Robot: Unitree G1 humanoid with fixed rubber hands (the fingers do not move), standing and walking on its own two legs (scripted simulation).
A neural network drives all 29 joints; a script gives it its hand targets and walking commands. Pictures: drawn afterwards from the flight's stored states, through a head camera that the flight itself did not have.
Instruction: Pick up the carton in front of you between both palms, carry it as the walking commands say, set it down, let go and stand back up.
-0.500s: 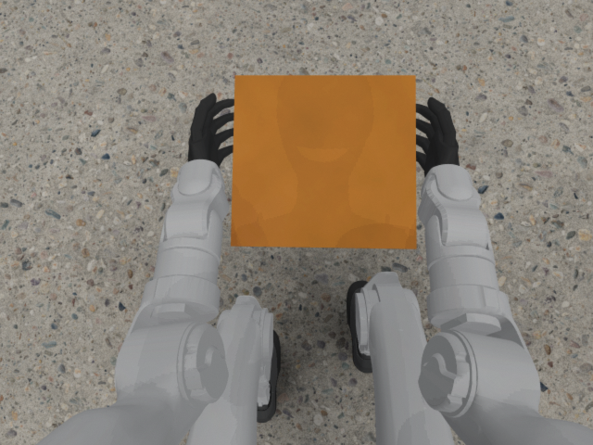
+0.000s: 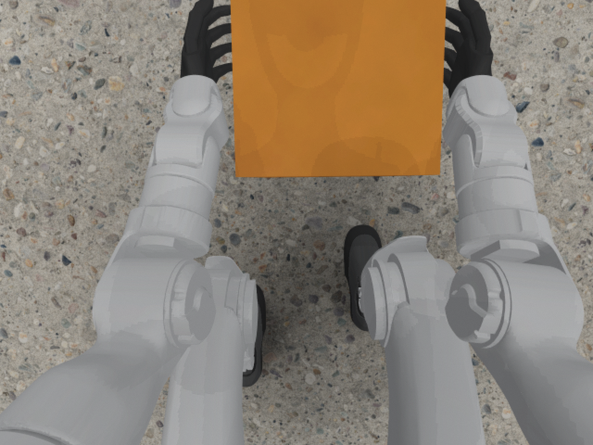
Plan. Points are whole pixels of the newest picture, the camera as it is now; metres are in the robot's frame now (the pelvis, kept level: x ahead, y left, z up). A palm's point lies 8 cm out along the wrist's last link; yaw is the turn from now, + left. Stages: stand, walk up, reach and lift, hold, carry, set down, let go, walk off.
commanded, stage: set down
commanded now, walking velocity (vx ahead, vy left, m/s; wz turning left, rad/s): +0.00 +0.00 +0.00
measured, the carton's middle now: (329, 101) +0.49 -0.10 -0.22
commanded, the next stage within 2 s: none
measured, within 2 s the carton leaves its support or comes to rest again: rests again in 1.20 s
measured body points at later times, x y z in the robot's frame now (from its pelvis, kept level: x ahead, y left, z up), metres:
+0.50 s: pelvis -0.01 +0.00 -0.03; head +0.34 -0.03 +0.24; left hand +0.54 +0.06 -0.20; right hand +0.51 -0.25 -0.19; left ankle +0.07 +0.11 -0.38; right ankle +0.15 -0.14 -0.38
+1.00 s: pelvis -0.01 +0.00 -0.04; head +0.35 -0.02 +0.23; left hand +0.54 +0.05 -0.22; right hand +0.50 -0.26 -0.21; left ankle +0.07 +0.11 -0.38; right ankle +0.15 -0.14 -0.38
